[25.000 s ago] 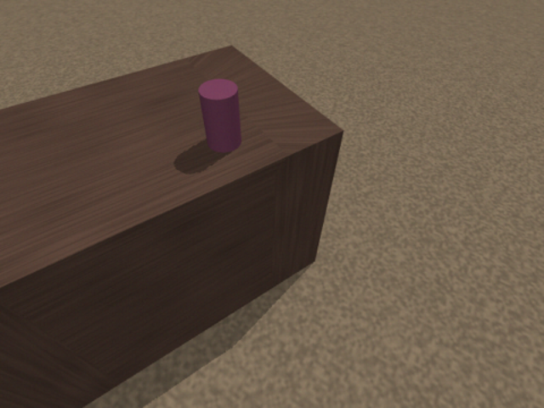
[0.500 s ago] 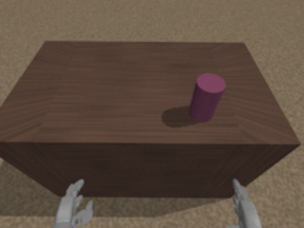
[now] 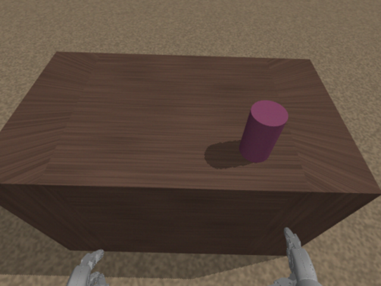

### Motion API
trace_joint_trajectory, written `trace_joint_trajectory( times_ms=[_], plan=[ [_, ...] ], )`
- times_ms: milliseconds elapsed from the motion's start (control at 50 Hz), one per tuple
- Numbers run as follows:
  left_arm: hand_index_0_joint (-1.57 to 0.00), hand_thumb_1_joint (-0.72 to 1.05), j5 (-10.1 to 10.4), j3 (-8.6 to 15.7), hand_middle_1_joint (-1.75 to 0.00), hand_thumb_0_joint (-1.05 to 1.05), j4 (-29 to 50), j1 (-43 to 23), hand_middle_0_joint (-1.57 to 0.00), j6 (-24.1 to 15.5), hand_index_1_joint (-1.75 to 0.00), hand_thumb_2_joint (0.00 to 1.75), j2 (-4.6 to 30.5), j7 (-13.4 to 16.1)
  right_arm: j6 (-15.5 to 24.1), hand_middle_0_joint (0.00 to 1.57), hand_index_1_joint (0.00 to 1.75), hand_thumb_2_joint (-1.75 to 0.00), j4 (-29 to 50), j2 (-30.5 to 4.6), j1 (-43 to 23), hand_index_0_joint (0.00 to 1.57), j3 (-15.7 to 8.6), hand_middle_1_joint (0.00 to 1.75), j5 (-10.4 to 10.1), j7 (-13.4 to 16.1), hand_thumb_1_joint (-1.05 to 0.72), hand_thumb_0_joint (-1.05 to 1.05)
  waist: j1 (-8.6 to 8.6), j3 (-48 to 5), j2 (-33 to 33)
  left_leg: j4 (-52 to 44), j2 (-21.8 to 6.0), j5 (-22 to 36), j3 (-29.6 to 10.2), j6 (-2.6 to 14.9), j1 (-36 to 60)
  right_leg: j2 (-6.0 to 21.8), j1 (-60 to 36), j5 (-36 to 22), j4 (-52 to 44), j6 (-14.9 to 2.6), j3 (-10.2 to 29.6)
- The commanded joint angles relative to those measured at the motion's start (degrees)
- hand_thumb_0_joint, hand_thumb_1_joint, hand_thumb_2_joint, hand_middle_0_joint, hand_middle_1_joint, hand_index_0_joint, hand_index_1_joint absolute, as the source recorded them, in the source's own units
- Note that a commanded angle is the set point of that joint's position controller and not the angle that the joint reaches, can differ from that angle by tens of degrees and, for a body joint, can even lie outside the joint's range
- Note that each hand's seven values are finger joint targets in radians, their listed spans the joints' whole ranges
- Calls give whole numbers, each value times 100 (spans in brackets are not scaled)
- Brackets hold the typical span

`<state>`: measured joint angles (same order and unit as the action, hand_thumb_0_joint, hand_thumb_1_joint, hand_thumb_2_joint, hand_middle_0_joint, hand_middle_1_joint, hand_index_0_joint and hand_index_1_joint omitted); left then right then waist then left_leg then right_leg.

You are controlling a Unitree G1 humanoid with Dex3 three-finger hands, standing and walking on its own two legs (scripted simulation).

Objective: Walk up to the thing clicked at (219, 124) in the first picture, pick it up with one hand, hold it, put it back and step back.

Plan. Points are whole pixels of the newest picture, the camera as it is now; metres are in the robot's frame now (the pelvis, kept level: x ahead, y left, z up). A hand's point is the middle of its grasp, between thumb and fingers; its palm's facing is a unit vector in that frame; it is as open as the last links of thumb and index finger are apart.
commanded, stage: home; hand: right
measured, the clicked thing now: (261, 133) +0.47 -0.18 +0.01
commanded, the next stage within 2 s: stand in 1.86 s
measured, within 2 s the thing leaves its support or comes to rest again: neither
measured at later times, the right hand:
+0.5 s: hand out of the picture +0.03 -0.26 -0.14, palm faces -0.05 +0.92 -0.39, open 17.4 cm
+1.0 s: hand out of the picture +0.03 -0.26 -0.14, palm faces -0.06 +0.93 -0.37, open 17.4 cm
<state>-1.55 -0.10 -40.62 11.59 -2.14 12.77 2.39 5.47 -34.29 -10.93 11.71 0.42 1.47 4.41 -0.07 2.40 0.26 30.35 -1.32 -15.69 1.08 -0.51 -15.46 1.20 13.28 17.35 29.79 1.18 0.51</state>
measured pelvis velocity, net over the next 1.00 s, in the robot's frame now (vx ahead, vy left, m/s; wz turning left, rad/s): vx -0.03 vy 0.00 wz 0.01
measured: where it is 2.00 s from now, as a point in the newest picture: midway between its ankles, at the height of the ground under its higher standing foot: outside the picture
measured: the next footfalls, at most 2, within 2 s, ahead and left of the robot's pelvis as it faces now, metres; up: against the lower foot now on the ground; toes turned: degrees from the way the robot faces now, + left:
none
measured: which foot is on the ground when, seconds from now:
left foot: down 0.00-1.00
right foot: down 0.00-1.00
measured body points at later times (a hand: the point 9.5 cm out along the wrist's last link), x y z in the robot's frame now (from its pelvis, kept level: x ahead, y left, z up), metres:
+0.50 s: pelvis -0.03 +0.00 +0.01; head -0.04 +0.01 +0.46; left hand +0.03 +0.30 -0.13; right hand +0.04 -0.31 -0.11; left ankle +0.00 +0.12 -0.74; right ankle -0.02 -0.13 -0.73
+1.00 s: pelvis -0.03 +0.00 +0.01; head -0.03 +0.00 +0.46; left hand +0.02 +0.30 -0.13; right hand +0.04 -0.31 -0.12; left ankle +0.00 +0.12 -0.73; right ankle -0.02 -0.13 -0.73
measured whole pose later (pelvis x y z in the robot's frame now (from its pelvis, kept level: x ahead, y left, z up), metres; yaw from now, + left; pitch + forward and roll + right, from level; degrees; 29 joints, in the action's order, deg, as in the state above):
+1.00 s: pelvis -0.03 +0.00 +0.01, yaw +0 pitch -3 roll +0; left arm -1.1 -0.3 -64.3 9.9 -0.1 20.6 -0.5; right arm 0.9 -63.8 -20.8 9.1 1.3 0.9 0.1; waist 0.2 2.8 0.3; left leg 21.7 -1.4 -9.3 0.6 -0.6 -9.4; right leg 1.0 6.8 10.8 20.5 1.1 -0.1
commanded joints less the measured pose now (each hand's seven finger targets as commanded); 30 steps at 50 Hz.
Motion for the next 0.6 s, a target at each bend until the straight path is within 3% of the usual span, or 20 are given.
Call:
trace_joint_trajectory(
  times_ms=[0, 80, 180, 260, 340, 440, 540, 580],
  plan=[
    [-20, 90, -68, 467, -30, 0, 165, 90, -20, -72, -30, 90, 1479, -83, -65, 5, 5, -5, -175, -1729, 295, 5, -570, 5, 76, -167, 55, 0, -5, -1643, 216, 313, -506, 3367, -253, 307, 996, 458, -596, -3359, 112, -253, 227],
    [-20, 90, -27, 361, -30, 0, -170, -221, -20, -15, -30, 90, 1494, -164, -113, 5, 5, -3, -654, -1653, -193, 5, -350, 5, -1, -291, 59, 0, 22, -855, -30, -153, -491, 2077, -293, 275, 530, 433, -302, -2076, -245, -219, 236],
    [-20, 90, -19, 320, -29, 0, -622, -306, -20, 54, -30, 90, 1629, -197, -177, 5, 5, -5, -1234, -1921, -384, 5, -301, 5, 11, -338, 56, 0, 54, -361, -138, -579, -549, 1675, -475, 267, 444, 429, -323, -1350, -582, -254, 300],
    [-20, 90, 6, 282, -30, 0, -1001, -372, -20, 113, -30, 90, 1761, -240, -229, 5, 5, -6, -1643, -2077, -459, 5, -251, 5, 0, -347, 54, 0, 73, -93, -190, -1052, -572, 825, -618, 248, 240, 380, -451, -623, -837, -252, 330],
    [-20, 90, 7, 249, -30, 0, -1306, -372, -20, 113, -30, 90, 1896, -260, -250, 5, 5, -5, -1936, -2219, -525, 5, -223, 5, -15, -357, 55, 0, 60, -137, -114, -1229, -546, 413, -646, 226, 463, 399, -403, -467, -1054, -257, 372],
    [-20, 90, 31, 202, -30, 0, -1592, -371, -20, 96, -30, 90, 1985, -265, -286, 5, 5, -6, -2230, -2287, -499, 5, -186, 5, -36, -376, 55, 0, 29, -174, -55, -1293, -531, 291, -625, 217, 562, 471, -462, -427, -1258, -255, 465],
    [-20, 90, 21, 191, -30, 0, -1811, -346, -20, 120, -30, 90, 2051, -258, -356, 5, 5, -5, -2421, -2310, -469, 5, -167, 5, -39, -402, 56, 0, 13, 232, 24, -1459, -501, -452, -727, 205, 305, 431, -162, 269, -1453, -248, 481],
    [-20, 90, 26, 197, -30, 0, -1845, -318, -20, 113, -30, 90, 2079, -265, -367, 5, 5, -6, -2467, -2308, -411, 5, -174, 5, -49, -409, 55, 0, 2, 213, 47, -1436, -472, -497, -703, 216, 360, 464, -73, 392, -1536, -265, 563]
  ],
)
